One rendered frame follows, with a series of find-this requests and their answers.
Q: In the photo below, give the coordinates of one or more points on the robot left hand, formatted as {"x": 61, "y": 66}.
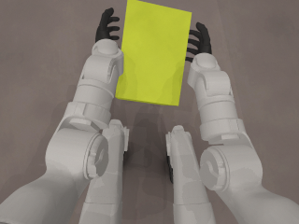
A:
{"x": 103, "y": 32}

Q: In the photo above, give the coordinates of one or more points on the left robot upper arm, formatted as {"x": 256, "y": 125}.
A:
{"x": 73, "y": 159}

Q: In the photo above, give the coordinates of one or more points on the right robot thigh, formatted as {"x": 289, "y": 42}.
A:
{"x": 191, "y": 204}

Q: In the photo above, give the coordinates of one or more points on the robot right forearm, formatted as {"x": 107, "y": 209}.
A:
{"x": 216, "y": 103}

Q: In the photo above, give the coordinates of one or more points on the carton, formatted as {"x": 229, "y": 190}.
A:
{"x": 154, "y": 45}

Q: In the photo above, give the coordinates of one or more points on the robot left forearm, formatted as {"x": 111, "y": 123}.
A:
{"x": 95, "y": 91}

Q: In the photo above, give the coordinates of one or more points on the right robot foot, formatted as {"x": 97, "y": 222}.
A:
{"x": 170, "y": 168}

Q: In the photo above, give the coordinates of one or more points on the robot right hand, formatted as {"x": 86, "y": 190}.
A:
{"x": 203, "y": 44}

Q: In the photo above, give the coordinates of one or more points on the right robot upper arm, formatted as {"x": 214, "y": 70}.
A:
{"x": 235, "y": 173}

